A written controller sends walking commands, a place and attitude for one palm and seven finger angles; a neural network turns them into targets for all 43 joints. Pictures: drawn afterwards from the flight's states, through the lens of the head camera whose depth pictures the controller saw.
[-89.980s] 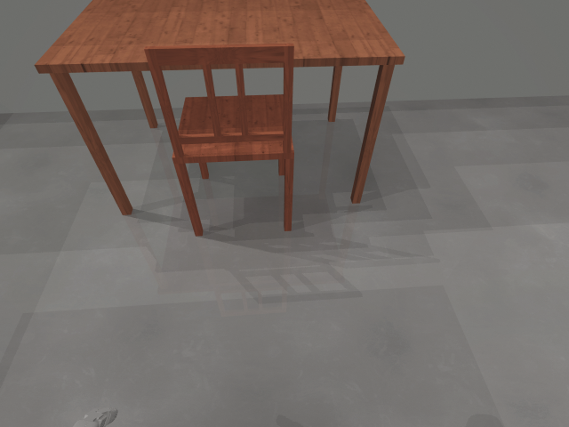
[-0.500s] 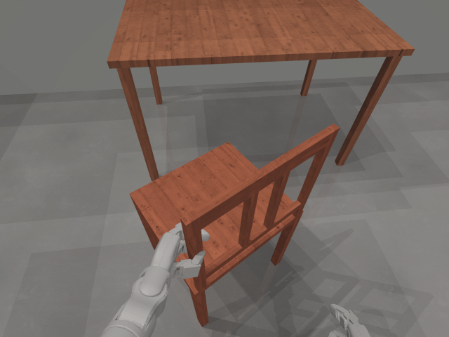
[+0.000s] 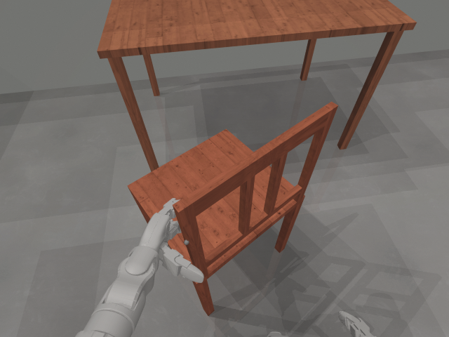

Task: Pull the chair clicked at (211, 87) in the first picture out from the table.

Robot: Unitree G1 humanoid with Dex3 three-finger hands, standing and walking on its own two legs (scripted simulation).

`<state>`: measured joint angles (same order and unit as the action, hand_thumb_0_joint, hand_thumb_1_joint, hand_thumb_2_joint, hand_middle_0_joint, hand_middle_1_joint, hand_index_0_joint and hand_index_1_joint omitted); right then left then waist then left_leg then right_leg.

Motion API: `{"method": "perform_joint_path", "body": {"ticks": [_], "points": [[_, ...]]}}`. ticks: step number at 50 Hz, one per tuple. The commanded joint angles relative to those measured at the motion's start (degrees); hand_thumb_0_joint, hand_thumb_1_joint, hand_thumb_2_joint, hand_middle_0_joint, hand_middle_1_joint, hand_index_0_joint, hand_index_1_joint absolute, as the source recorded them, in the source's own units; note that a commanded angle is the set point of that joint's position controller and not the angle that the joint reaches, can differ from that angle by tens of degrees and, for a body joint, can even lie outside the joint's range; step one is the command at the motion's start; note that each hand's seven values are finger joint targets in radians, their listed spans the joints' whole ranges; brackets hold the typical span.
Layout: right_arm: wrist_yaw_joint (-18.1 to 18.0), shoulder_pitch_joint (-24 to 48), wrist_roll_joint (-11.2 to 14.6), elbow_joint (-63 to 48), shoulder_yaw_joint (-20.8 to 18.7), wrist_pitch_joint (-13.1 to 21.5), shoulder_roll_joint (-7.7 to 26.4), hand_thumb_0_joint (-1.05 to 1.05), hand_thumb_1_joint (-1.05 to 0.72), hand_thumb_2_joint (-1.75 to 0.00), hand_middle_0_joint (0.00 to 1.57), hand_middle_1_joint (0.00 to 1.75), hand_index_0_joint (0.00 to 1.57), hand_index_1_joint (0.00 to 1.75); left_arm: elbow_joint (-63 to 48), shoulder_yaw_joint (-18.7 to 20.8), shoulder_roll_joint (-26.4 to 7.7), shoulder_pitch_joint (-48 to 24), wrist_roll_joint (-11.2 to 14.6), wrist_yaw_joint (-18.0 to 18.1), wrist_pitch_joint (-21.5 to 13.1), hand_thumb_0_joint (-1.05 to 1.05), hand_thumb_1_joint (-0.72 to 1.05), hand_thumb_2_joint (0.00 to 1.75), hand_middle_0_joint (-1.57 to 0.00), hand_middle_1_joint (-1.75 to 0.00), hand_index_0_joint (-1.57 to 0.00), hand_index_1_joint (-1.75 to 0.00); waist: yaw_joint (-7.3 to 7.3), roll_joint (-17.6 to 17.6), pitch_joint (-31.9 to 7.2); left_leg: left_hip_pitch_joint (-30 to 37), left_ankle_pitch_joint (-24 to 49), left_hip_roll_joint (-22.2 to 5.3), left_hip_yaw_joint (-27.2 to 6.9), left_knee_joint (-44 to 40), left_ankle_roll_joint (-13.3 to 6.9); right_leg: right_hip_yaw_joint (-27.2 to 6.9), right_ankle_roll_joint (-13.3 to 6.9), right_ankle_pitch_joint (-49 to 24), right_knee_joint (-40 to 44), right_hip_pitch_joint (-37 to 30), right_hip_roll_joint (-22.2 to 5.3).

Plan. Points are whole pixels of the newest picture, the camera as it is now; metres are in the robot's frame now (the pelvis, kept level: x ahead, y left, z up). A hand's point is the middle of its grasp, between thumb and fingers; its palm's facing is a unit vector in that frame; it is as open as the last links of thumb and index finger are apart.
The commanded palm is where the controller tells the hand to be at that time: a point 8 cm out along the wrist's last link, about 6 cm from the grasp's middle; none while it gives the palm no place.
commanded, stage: open the thumb and straighten the fingers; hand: left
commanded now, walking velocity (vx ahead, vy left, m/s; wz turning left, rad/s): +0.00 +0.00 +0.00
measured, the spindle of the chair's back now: (245, 206) +0.41 -0.05 -0.09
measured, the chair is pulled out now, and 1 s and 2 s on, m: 0.53 0.53 0.53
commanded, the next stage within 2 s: draw the fingers out of the gap in 0.18 s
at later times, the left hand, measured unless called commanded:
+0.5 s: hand (158, 247) +0.29 +0.13 -0.03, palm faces -0.17 -0.97 -0.14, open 17.5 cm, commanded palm +0.27 +0.18 -0.02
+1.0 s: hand (151, 299) +0.20 +0.13 -0.04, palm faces -0.20 -0.98 -0.10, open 17.5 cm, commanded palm +0.19 +0.18 -0.02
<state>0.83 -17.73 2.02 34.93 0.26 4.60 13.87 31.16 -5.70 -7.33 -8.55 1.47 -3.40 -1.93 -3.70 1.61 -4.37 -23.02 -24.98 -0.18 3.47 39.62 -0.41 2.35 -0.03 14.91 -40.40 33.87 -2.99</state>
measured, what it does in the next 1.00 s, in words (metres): stands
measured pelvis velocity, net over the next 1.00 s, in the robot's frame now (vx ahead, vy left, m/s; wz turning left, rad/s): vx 0.01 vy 0.01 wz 0.04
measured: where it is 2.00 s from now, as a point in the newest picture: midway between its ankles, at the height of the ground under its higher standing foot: outside the picture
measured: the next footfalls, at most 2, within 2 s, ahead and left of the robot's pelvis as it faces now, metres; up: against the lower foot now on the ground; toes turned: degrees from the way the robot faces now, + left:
none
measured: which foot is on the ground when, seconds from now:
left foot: down 0.00-1.00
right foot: down 0.00-1.00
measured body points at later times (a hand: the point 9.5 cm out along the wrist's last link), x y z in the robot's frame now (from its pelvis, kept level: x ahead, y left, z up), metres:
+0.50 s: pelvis +0.01 -0.01 +0.00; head +0.06 -0.03 +0.44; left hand +0.30 +0.18 -0.02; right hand +0.15 -0.27 -0.10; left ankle -0.06 +0.11 -0.71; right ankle +0.05 -0.12 -0.71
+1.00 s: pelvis +0.01 +0.01 -0.01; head +0.05 -0.01 +0.43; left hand +0.21 +0.19 -0.03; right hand +0.18 -0.23 -0.09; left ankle -0.06 +0.11 -0.71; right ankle +0.05 -0.12 -0.71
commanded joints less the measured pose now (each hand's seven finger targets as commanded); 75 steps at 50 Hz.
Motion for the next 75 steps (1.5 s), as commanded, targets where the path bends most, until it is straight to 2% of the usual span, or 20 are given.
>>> {"method": "perform_joint_path", "body": {"ticks": [1, 4, 7, 12, 13, 14, 16, 19, 22, 25, 33, 39, 46, 58, 59, 61, 64, 67, 71, 75], "points": [[-1.0, 1.0, 0.0, -8.1, -2.7, 1.9, 7.8, 0.0, -0.9, -0.9, 0.2, 0.3, 0.2, 0.3, -11.0, 9.7, -13.8, -17.3, -1.4, 2.2, -3.7, 0.0, -0.55, 0.2, -0.02, -0.07, -0.02, -0.07, 0.91, -4.4, -12.0, -8.7, 12.2, 0.9, -1.9, -6.3, -0.8, -0.8, -0.5, -9.0, 2.3, -18.5, 2.0], [-0.6, 1.4, 0.2, -9.1, -2.5, 2.0, 7.3, 0.0, -0.9, -0.9, 0.2, 0.3, 0.2, 0.3, -11.6, 7.5, -9.7, -11.7, 0.3, 0.3, -2.7, 0.0, -0.55, 0.2, 0.0, 0.0, 0.0, 0.0, 1.36, -1.6, -14.8, -7.5, 14.5, 0.9, -1.3, -5.6, -0.5, -0.8, -0.8, -12.6, 2.1, -20.4, 1.9], [-0.5, 1.2, 0.5, -9.5, -2.8, 2.3, 7.7, 0.0, -0.9, -0.9, 0.2, 0.3, 0.2, 0.3, -11.9, 4.7, -6.7, -9.6, 1.9, -2.4, -1.2, 0.0, -0.55, 0.2, 0.0, 0.0, 0.0, 0.0, 0.06, -3.0, -16.0, -7.8, 15.9, 0.8, -1.3, -4.5, -0.4, -0.5, -0.6, -15.3, 2.1, -21.0, 2.0], [-0.7, 0.9, 0.6, -9.5, -3.2, 3.4, 8.5, 0.0, -0.9, -0.9, 0.2, 0.3, 0.2, 0.3, -15.0, 2.7, -6.3, -10.7, 2.8, -4.3, -0.6, 0.0, -0.55, 0.2, 0.0, 0.0, 0.0, 0.0, -1.74, -5.1, -14.5, -7.6, 15.7, 0.8, -1.8, -3.1, -0.6, -0.1, -0.2, -15.8, 2.2, -18.4, 2.0], [-0.8, 0.6, 0.6, -9.1, -3.3, 3.4, 8.8, 0.0, -0.9, -0.9, 0.2, 0.3, 0.2, 0.3, -16.0, 4.9, -9.1, -12.2, 2.6, -3.9, -1.0, 0.0, -0.55, 0.2, 0.0, 0.0, 0.0, 0.0, -1.72, -5.7, -14.8, -7.7, 15.4, 0.9, -2.0, -3.1, -0.7, -0.4, -0.2, -15.4, 2.2, -18.7, 2.0], [-1.7, 0.0, 0.4, -8.0, -3.2, 2.9, 9.9, 0.0, -0.9, -0.9, 0.2, 0.3, 0.2, 0.3, -14.7, 14.8, -21.4, -17.3, 1.9, -3.1, -1.7, 0.0, -0.55, 0.2, 0.0, 0.0, 0.0, 0.0, -1.44, -7.0, -14.1, -9.9, 13.6, 1.1, -1.8, -2.7, -1.0, -1.3, 0.2, -13.7, 2.2, -19.6, 1.7], [-2.0, 0.9, 0.3, -9.1, -2.8, 2.7, 9.0, 0.0, -0.9, -0.9, 0.2, 0.3, 0.2, 0.3, -15.8, 14.8, -20.7, -13.4, 1.7, -3.1, -2.7, 0.0, -0.55, 0.2, 0.0, 0.0, 0.0, 0.0, -0.01, -5.3, -14.6, -10.5, 13.3, 1.5, -1.8, -3.3, -1.1, -1.9, 0.1, -12.9, 2.2, -21.8, 1.4], [-1.5, 1.9, 0.4, -9.8, -2.7, 3.0, 8.2, 0.0, -0.9, -0.9, 0.2, 0.3, 0.2, 0.3, -16.3, 10.8, -14.6, -5.8, 2.3, -4.6, -3.6, 0.0, -0.55, 0.2, 0.0, 0.0, 0.0, 0.0, 0.71, -1.9, -15.7, -8.8, 15.8, 1.3, -1.4, -3.0, -0.8, -1.3, -0.3, -15.7, 1.4, -21.8, 1.2], [-0.7, 2.5, 0.8, -10.9, -2.8, 3.5, 8.3, 0.0, -0.9, -0.9, 0.2, 0.3, 0.2, 0.3, -16.8, 6.5, -10.0, 0.7, 3.1, -6.7, -2.5, 0.0, -0.55, 0.2, 0.0, 0.0, 0.0, 0.0, 0.3, -0.3, -15.3, -8.1, 17.2, 1.1, -1.5, -2.2, -0.5, -0.4, -0.5, -17.2, 1.4, -20.5, 1.2], [-0.6, 2.6, 1.0, -11.5, -3.0, 3.3, 9.2, 0.0, -0.9, -0.9, 0.2, 0.3, 0.2, 0.3, -17.9, 6.6, -11.2, 1.5, 3.3, -7.9, -0.7, 0.0, -0.55, 0.2, 0.0, 0.0, 0.0, 0.0, -0.76, -4.0, -13.1, -9.7, 14.7, 1.1, -2.0, -2.1, -0.7, -0.1, -0.1, -14.3, 1.8, -18.6, 1.3], [-1.7, 3.2, 0.4, -12.7, -2.8, 5.6, 8.5, 0.0, -0.9, -0.9, 0.2, 0.3, 0.2, 0.3, -30.4, 9.5, -14.6, 6.7, 3.0, -5.1, -3.4, 0.0, -0.55, 0.2, 0.0, 0.0, 0.0, 0.0, 0.13, -1.8, -14.9, -8.0, 15.7, 1.2, -2.9, -1.3, -0.8, 0.3, -0.3, -12.6, 0.2, -17.9, 1.4], [-1.1, 4.1, 0.7, -13.8, -2.7, 6.2, 8.2, 0.0, -0.9, -0.9, 0.2, 0.3, 0.2, 0.3, -30.9, 4.6, -9.9, 17.7, 1.9, -5.9, -1.3, 0.0, -0.55, 0.2, 0.0, 0.0, 0.0, 0.0, 0.2, -1.1, -11.6, -8.4, 16.1, 1.0, -3.4, -0.5, -0.4, 1.7, -0.6, -11.4, -0.6, -14.1, 1.3], [-1.6, 4.9, 0.5, -16.3, -2.6, 6.5, 8.0, 0.0, -0.9, -0.9, 0.2, 0.3, 0.2, 0.3, -39.0, 4.8, -11.0, 23.1, 2.0, -5.5, 0.7, 0.0, -0.55, 0.2, 0.0, 0.0, 0.0, 0.0, 0.59, -1.2, -11.2, -9.0, 15.3, 1.0, -4.6, 0.2, -0.4, 2.6, -0.8, -8.2, -1.6, -11.6, 1.7], [-1.9, 4.3, 0.4, -19.1, -2.9, 6.1, 6.5, 0.0, -0.9, -0.9, 0.2, 0.3, 0.2, 0.3, -48.5, -1.1, -7.0, 37.1, -1.6, -2.6, 2.3, 0.0, -0.55, 0.2, 0.0, 0.0, 0.0, 0.0, 0.71, -0.6, -9.7, -9.8, 16.9, 0.9, -5.5, 2.5, 0.0, 3.7, -1.2, -6.8, -4.7, -7.0, 1.8], [-2.1, 4.5, 0.3, -19.3, -2.4, 7.7, 4.9, 0.0, -0.9, -0.9, 0.2, 0.3, 0.2, 0.3, -59.5, 1.7, -0.3, 31.7, 8.7, -1.5, -5.8, 0.0, -0.55, 0.2, 0.0, 0.0, 0.0, 0.0, 0.68, -5.8, -9.1, -12.1, 15.5, 1.7, -5.7, 4.6, 0.9, 5.1, -1.0, -6.9, -5.5, -4.9, 2.8], [-2.1, 4.5, 0.3, -16.6, -2.6, 8.8, 5.6, 0.0, -0.9, -0.9, 0.2, 0.3, 0.2, 0.3, -56.1, 6.4, -6.8, 36.1, 7.9, -0.4, -10.6, 0.0, -0.55, 0.2, 0.0, 0.0, 0.0, 0.0, 2.41, -3.4, -9.5, -13.5, 13.4, 1.6, -5.4, 4.8, 1.1, 4.0, -1.5, -4.3, -6.6, -4.9, 2.9], [-1.3, 3.4, 0.4, -15.6, -3.1, 10.0, 4.2, 0.0, -0.9, -0.9, 0.2, 0.3, 0.2, 0.3, -60.6, 6.8, -5.5, 38.4, 8.8, 0.3, -16.9, 0.0, -0.55, 0.2, 0.0, 0.0, 0.0, 0.0, 2.98, 1.6, -12.4, -13.4, 16.8, 1.6, -4.8, 6.6, 1.7, 3.5, -1.8, -7.0, -9.2, -4.7, 2.7], [0.1, 4.2, 0.2, -13.1, -4.0, 9.8, 3.7, 0.0, -0.9, -0.9, 0.2, 0.3, 0.2, 0.3, -58.2, 7.4, -5.8, 38.8, 7.3, 0.0, -24.6, 0.0, -0.55, 0.2, 0.0, 0.0, 0.0, 0.0, 2.62, 0.7, -11.4, -18.1, 16.2, 1.2, -5.0, 10.6, 1.9, 2.8, -1.8, -6.9, -12.4, -0.7, 2.7], [0.5, 6.6, 1.2, -15.5, -4.3, 7.6, 5.2, 0.0, -0.9, -0.9, 0.2, 0.3, 0.2, 0.3, -53.0, 7.6, -7.2, 44.7, 6.8, -5.4, -20.5, 0.0, -0.55, 0.2, 0.0, 0.0, 0.0, 0.0, 2.42, 0.4, -11.6, -18.8, 10.3, 0.8, -4.4, 8.8, 0.8, 1.6, -1.5, -2.5, -9.2, -4.7, 2.2], [-2.2, 7.3, 2.1, -18.0, -3.5, 6.7, 5.4, 0.0, -0.9, -0.9, 0.2, 0.3, 0.2, 0.3, -63.1, 14.3, -13.0, 40.8, 11.4, -8.3, -14.7, 0.0, -0.55, 0.2, 0.0, 0.0, 0.0, 0.0, 2.29, -2.1, -15.3, -17.0, 8.8, 1.1, -4.7, 7.1, -0.1, 0.6, -0.4, -1.2, -5.8, -10.8, 1.5]]}}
